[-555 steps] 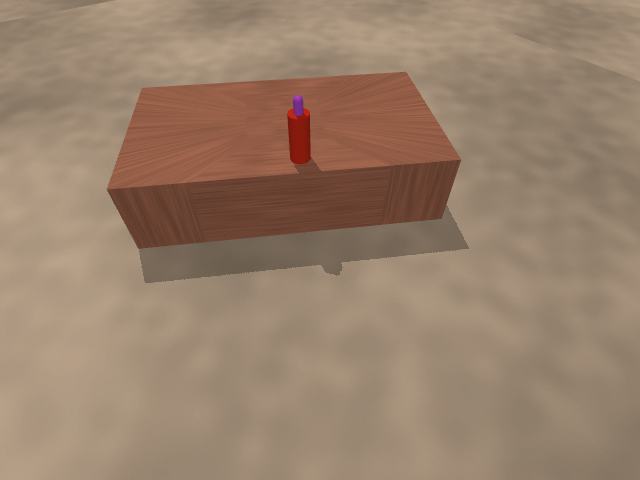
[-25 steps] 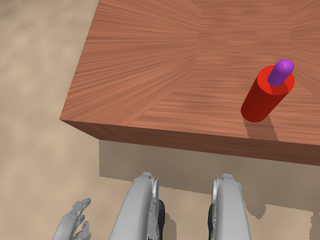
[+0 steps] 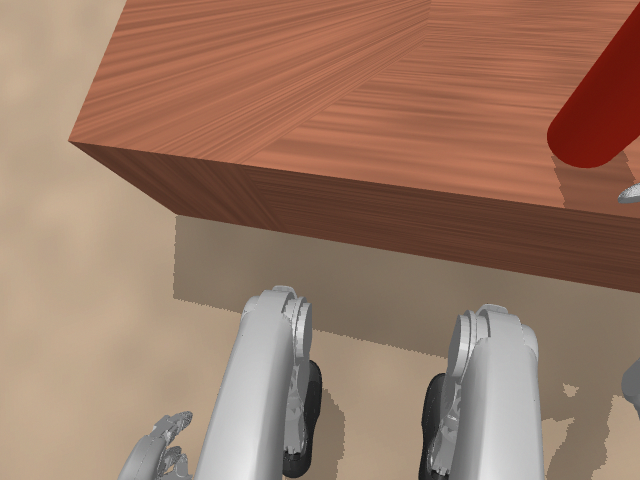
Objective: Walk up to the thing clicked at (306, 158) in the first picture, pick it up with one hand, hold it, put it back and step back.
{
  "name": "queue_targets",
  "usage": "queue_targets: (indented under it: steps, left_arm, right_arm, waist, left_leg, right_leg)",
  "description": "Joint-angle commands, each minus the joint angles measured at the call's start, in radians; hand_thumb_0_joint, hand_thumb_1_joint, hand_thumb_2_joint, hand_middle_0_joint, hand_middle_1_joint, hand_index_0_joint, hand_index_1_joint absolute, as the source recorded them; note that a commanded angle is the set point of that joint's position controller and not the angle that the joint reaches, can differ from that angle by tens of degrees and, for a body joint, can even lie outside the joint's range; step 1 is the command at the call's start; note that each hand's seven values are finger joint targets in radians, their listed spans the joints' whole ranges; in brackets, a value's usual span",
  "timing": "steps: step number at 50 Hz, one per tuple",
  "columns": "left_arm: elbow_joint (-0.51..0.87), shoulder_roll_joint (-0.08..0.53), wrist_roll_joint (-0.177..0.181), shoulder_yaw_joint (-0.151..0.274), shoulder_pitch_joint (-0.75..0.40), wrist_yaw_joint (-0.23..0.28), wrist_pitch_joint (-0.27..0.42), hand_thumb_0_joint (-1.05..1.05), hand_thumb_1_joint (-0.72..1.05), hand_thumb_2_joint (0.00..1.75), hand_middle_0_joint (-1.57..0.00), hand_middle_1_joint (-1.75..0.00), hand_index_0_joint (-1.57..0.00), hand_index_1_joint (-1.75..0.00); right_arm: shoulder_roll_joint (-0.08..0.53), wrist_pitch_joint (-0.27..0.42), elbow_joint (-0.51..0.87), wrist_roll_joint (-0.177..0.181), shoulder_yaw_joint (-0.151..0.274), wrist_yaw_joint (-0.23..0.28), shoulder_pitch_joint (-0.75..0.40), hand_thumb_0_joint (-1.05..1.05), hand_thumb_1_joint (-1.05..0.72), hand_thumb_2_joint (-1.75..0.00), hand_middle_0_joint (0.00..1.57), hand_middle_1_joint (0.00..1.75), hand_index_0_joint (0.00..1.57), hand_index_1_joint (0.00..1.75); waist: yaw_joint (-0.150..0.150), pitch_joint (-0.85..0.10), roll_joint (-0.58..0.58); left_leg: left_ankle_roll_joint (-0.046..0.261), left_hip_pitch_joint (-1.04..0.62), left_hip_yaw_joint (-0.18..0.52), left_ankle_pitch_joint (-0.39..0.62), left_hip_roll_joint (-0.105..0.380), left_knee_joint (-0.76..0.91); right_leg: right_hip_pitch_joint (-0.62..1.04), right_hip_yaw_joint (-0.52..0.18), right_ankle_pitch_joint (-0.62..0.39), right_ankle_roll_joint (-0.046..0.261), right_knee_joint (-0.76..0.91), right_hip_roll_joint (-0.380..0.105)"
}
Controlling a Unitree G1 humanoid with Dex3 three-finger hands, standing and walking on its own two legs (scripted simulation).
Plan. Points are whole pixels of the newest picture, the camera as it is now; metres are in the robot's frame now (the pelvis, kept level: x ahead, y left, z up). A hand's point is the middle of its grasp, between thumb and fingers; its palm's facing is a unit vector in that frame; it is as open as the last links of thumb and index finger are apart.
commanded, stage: close in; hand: right
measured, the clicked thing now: out of the picture +0.53 -0.27 +0.07
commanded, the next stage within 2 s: rest palm in 0.32 s
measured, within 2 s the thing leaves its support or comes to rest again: leaves its support in 1.76 s
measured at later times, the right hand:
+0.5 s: hand (635, 120) +0.50 -0.28 +0.02, palm faces +0.27 +0.96 +0.01, open 17.4 cm
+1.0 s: hand (624, 113) +0.51 -0.27 +0.02, palm faces +0.27 +0.96 -0.01, open 14.2 cm
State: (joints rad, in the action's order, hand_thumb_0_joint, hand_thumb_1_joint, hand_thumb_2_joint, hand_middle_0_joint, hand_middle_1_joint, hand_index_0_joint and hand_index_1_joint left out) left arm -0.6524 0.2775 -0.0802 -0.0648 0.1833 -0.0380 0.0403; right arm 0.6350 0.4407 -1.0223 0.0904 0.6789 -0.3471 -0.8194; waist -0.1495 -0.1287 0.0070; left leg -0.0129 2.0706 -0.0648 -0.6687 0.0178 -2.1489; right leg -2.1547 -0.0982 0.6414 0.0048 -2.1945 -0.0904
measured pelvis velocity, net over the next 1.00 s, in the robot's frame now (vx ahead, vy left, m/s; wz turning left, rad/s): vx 0.01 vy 0.01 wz -0.02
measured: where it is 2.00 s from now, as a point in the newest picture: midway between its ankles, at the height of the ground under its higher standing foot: (366, 446)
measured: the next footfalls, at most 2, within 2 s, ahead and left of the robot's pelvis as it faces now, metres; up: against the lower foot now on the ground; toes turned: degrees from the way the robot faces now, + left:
none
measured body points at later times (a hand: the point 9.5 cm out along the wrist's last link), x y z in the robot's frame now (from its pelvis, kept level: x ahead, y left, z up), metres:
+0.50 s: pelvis +0.01 +0.01 +0.01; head +0.22 -0.03 +0.41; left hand +0.13 +0.29 -0.11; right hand +0.48 -0.33 +0.02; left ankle +0.10 +0.13 -0.36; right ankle +0.09 -0.13 -0.36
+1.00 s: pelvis +0.01 +0.01 +0.00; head +0.22 -0.04 +0.40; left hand +0.12 +0.28 -0.12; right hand +0.49 -0.32 +0.02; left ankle +0.10 +0.13 -0.36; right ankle +0.09 -0.13 -0.36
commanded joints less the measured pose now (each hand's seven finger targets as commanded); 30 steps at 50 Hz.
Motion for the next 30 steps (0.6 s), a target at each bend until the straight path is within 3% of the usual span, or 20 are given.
queue_targets:
  steps: [1, 4, 5, 8, 14, 18, 23, 29, 30]
  left_arm:
    - [0.075, 0.237, 0.014, 0.096, 0.134, 0.02, 0.008, 0.0, 0.9, 0.9, -0.2, -0.3, -0.2, -0.29]
    - [0.072, 0.231, 0.015, 0.103, 0.148, 0.023, -0.001, 0.0, 0.89, 0.9, -0.2, -0.3, -0.2, -0.3]
    - [0.071, 0.225, 0.018, 0.102, 0.139, 0.022, -0.001, 0.0, 0.89, 0.9, -0.2, -0.3, -0.2, -0.3]
    - [0.067, 0.219, 0.015, 0.102, 0.138, 0.023, -0.005, 0.0, 0.9, 0.9, -0.2, -0.3, -0.2, -0.3]
    - [0.064, 0.214, 0.009, 0.117, 0.145, 0.02, -0.013, 0.0, 0.9, 0.9, -0.2, -0.3, -0.2, -0.3]
    - [0.051, 0.221, 0.004, 0.127, 0.134, 0.018, -0.02, 0.0, 0.9, 0.9, -0.2, -0.3, -0.2, -0.3]
    - [0.053, 0.217, 0.0, 0.132, 0.118, 0.017, -0.027, 0.0, 0.84, 0.94, -0.2, -0.29, -0.18, -0.31]
    - [0.052, 0.216, -0.004, 0.137, 0.118, 0.016, -0.036, 0.0, 0.83, 0.94, -0.2, -0.29, -0.18, -0.31]
    - [0.053, 0.21, -0.005, 0.135, 0.107, 0.015, -0.036, 0.0, 0.84, 0.94, -0.2, -0.29, -0.18, -0.3]
  right_arm:
    - [0.316, 0.059, 0.241, 0.024, 0.006, 0.052, -0.327, 0.0, 0.54, -0.03, 0.05, 0.04, 0.04, 0.04]
    - [0.3, 0.053, 0.239, 0.023, 0.003, 0.07, -0.306, 0.0, 0.54, -0.03, 0.05, 0.04, 0.04, 0.04]
    - [0.261, 0.055, 0.229, 0.026, -0.021, 0.07, -0.313, 0.0, 0.53, -0.03, 0.05, 0.04, 0.05, 0.04]
    - [0.238, 0.063, 0.193, 0.031, -0.024, 0.077, -0.286, 0.0, 0.53, -0.04, 0.05, 0.04, 0.04, 0.04]
    - [0.212, 0.079, 0.205, 0.032, -0.027, 0.083, -0.274, 0.0, 0.51, -0.03, 0.06, 0.04, 0.05, 0.04]
    - [0.183, 0.089, 0.243, 0.025, -0.059, 0.09, -0.315, 0.0, 0.51, -0.04, 0.05, 0.04, 0.04, 0.04]
    - [0.162, 0.102, 0.271, 0.019, -0.075, 0.111, -0.335, 0.0, 0.49, -0.06, 0.06, 0.05, 0.05, 0.05]
    - [0.156, 0.105, 0.251, 0.014, -0.071, 0.13, -0.307, 0.0, 0.5, -0.07, 0.09, 0.06, 0.08, 0.06]
    - [0.125, 0.103, 0.251, 0.019, -0.09, 0.131, -0.305, 0.0, 0.51, -0.08, 0.1, 0.08, 0.09, 0.08]
  waist:
    - [0.037, -0.657, 0.203]
    - [0.034, -0.681, 0.17]
    - [0.026, -0.647, 0.158]
    - [0.026, -0.607, 0.125]
    - [0.033, -0.672, 0.111]
    - [0.034, -0.675, 0.171]
    - [0.033, -0.677, 0.17]
    - [0.037, -0.709, 0.138]
    - [0.036, -0.693, 0.14]
  left_leg:
    - [0.049, -0.296, -0.032, 0.054, -0.041, 0.271]
    - [0.044, -0.353, -0.023, 0.111, -0.04, 0.277]
    - [0.045, -0.331, -0.022, 0.09, -0.04, 0.278]
    - [0.041, -0.348, -0.008, 0.101, -0.039, 0.291]
    - [0.036, -0.423, 0.005, 0.196, -0.04, 0.289]
    - [0.043, -0.376, -0.003, 0.197, -0.038, 0.27]
    - [0.044, -0.364, -0.006, 0.165, -0.038, 0.27]
    - [0.041, -0.394, -0.005, 0.209, -0.037, 0.265]
    - [0.042, -0.395, -0.001, 0.211, -0.037, 0.266]
  right_leg:
    - [0.501, 0.027, 0.003, 0.02, 0.309, 0.04]
    - [0.486, 0.038, -0.06, 0.026, 0.288, 0.037]
    - [0.464, 0.036, -0.035, 0.028, 0.291, 0.038]
    - [0.425, 0.046, -0.044, 0.033, 0.271, 0.035]
    - [0.448, 0.05, -0.135, 0.032, 0.249, 0.029]
    - [0.499, 0.045, -0.143, 0.022, 0.262, 0.029]
    - [0.502, 0.045, -0.11, 0.021, 0.269, 0.03]
    - [0.509, 0.048, -0.154, 0.02, 0.25, 0.03]
    - [0.498, 0.053, -0.152, 0.021, 0.245, 0.031]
